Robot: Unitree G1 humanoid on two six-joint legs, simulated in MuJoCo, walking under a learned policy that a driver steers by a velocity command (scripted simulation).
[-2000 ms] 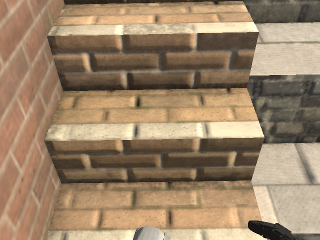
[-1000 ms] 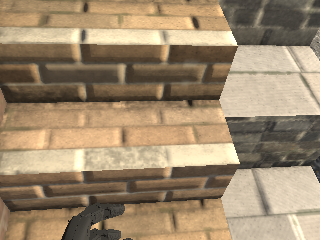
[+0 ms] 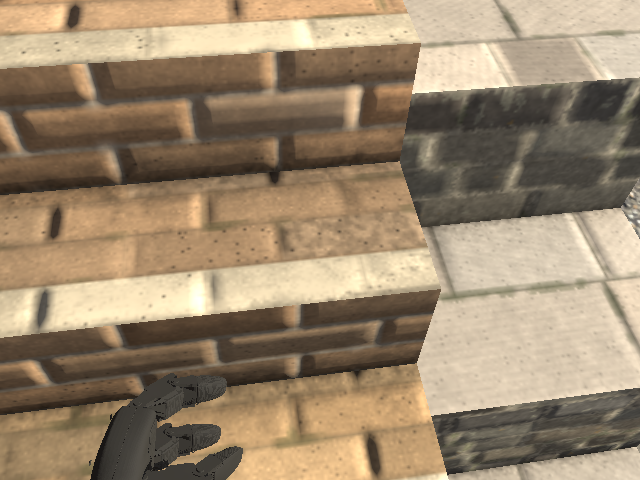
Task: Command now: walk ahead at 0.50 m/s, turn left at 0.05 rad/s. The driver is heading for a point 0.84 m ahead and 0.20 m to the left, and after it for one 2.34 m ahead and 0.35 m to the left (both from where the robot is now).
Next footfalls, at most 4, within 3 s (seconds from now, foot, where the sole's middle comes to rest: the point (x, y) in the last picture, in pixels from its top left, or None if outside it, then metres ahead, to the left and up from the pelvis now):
0.32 left None -0.12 0.06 -0.79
0.66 right None -0.16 -0.09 -0.75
0.88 left None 0.02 0.15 -0.59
1.18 right None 0.13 0.09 -0.56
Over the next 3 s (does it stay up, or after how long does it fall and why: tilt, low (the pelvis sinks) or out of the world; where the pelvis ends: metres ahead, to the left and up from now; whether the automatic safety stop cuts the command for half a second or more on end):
falls after 1.86 s (tilt)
